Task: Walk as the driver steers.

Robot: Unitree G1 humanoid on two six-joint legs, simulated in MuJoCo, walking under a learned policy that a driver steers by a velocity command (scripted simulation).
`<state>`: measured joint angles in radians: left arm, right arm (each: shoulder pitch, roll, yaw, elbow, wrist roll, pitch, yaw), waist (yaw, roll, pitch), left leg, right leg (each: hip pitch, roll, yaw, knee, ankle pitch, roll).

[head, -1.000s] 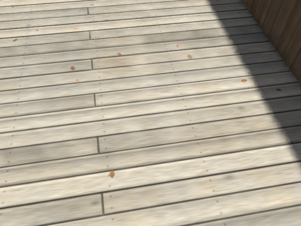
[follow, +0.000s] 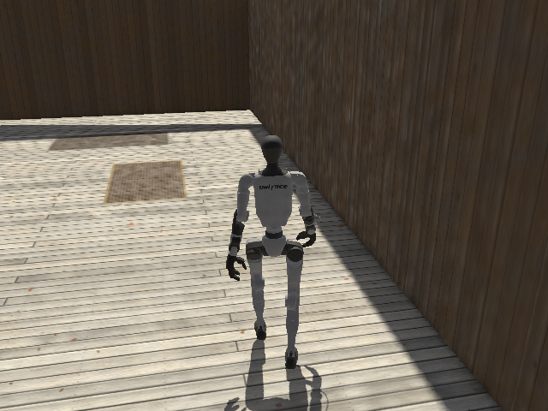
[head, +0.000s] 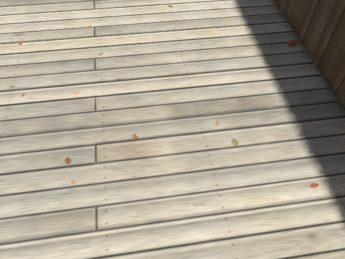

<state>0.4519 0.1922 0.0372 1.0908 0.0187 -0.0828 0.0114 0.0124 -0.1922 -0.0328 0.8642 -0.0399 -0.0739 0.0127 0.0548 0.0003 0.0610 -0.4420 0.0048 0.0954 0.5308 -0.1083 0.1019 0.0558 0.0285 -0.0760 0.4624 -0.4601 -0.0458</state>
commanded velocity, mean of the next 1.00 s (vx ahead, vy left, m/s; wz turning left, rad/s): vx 0.50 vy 0.00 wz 0.19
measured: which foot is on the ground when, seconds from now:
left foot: down 0.00-0.56, up 0.58-1.00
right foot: up 0.00-0.52, down 0.54-1.00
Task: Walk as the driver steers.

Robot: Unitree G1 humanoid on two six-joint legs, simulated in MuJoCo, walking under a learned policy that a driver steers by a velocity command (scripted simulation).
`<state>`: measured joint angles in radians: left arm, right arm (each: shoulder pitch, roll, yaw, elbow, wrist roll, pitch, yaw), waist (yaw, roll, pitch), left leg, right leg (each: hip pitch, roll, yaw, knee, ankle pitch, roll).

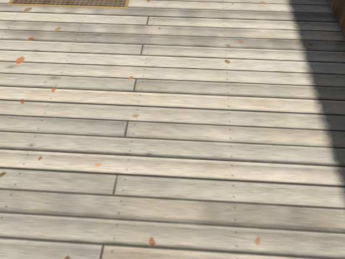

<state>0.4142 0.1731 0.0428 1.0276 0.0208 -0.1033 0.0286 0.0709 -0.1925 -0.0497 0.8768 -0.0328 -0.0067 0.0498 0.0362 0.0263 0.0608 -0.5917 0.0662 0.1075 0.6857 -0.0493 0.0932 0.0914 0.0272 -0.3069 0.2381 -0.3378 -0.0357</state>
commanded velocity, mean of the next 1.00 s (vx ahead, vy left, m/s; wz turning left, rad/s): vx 0.29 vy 0.00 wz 0.33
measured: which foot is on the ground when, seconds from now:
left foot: up 0.00-0.08, down 0.10-0.60, up 0.62-0.98, down 1.00-1.00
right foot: down 0.00-0.08, up 0.10-0.60, down 0.62-1.00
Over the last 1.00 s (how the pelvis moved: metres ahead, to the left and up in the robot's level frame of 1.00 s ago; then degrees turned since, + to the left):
0.52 -0.01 0.01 14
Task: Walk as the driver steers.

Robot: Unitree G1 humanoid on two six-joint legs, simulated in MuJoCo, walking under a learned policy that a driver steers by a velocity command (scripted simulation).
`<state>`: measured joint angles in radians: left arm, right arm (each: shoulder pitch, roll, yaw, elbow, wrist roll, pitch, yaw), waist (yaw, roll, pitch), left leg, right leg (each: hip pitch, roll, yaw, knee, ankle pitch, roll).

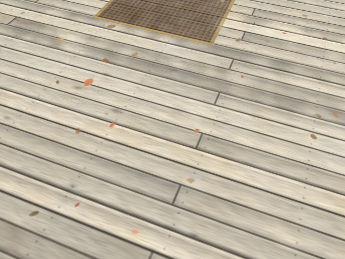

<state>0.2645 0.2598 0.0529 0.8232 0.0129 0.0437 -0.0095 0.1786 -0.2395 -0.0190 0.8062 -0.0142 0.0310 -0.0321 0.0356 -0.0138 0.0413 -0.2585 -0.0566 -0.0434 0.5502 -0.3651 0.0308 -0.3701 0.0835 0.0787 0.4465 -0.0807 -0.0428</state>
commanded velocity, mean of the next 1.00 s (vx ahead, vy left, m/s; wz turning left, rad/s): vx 0.15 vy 0.00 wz -0.46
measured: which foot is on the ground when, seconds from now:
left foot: down 0.00-0.42, up 0.44-0.88, down 0.90-1.00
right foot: down 0.00-0.02, up 0.04-0.40, down 0.42-0.90, up 0.92-1.00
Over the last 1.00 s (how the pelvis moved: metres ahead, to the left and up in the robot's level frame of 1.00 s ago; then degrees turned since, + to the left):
0.37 0.05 0.00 17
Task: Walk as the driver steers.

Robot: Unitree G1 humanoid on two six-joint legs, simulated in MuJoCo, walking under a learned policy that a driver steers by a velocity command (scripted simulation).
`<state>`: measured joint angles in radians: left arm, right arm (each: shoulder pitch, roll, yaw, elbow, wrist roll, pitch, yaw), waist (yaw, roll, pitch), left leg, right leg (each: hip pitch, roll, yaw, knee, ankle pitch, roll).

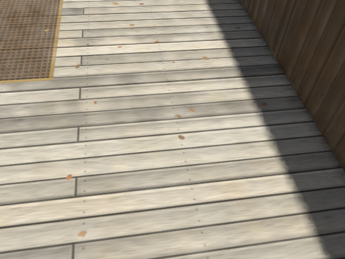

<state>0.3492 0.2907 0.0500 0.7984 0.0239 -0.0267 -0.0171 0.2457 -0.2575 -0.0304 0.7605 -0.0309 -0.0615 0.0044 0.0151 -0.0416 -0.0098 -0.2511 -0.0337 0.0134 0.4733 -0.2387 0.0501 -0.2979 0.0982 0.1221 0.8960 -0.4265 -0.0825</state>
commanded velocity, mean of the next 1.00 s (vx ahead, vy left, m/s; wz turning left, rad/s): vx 0.12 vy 0.00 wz -0.04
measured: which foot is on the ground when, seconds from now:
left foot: down 0.00-0.32, up 0.34-0.60, down 0.62-1.00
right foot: up 0.00-0.30, down 0.32-1.00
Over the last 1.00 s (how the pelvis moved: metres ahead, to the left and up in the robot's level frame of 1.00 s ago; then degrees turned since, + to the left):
0.11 -0.04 0.01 -29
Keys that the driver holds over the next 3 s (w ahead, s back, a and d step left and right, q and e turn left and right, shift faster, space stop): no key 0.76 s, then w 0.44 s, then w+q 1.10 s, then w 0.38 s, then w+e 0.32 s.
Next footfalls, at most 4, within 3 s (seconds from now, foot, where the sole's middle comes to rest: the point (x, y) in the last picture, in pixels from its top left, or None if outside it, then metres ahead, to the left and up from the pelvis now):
0.32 right None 0.22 -0.10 -0.78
0.62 left None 0.17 0.11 -0.78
1.54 left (163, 239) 0.60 0.04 -0.78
2.10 right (175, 164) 0.97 0.00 -0.78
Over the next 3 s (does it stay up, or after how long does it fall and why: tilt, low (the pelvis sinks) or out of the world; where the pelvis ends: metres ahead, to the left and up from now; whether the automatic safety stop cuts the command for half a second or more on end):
stays up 1.13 0.30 0.00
